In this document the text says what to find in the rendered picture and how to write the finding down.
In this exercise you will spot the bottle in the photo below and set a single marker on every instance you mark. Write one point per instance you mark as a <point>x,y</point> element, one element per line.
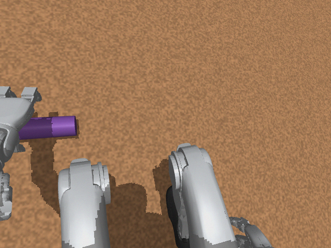
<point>46,127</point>

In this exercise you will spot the right robot foot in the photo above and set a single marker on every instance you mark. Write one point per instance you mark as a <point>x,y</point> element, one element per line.
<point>173,215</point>

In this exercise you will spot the left robot arm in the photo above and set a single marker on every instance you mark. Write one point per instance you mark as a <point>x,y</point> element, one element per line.
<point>8,140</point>

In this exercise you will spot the left robot hand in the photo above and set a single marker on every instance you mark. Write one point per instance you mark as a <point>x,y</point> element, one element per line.
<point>16,112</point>

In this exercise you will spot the right robot hand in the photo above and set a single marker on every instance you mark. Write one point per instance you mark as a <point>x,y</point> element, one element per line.
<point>254,237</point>

